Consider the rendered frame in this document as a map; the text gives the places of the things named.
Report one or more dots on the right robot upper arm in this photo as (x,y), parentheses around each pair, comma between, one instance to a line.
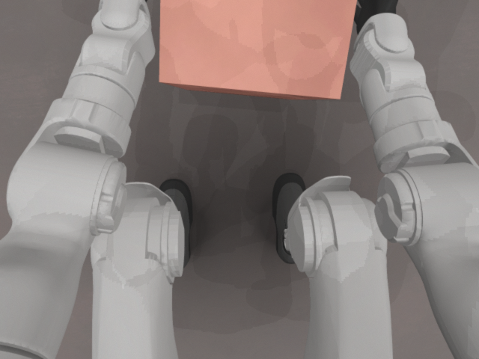
(433,212)

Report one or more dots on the right robot hand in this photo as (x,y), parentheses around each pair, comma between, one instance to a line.
(370,8)

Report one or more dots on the left robot upper arm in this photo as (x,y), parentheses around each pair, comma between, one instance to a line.
(61,198)

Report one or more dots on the right robot forearm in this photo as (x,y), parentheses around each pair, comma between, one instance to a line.
(400,109)

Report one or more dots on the right robot thigh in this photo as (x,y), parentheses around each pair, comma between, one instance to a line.
(350,315)

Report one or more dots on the robot right foot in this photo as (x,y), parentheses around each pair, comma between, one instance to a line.
(287,189)

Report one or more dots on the left robot forearm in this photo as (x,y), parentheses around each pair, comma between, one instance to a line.
(103,89)

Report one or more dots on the carton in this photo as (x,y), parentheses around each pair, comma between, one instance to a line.
(284,49)

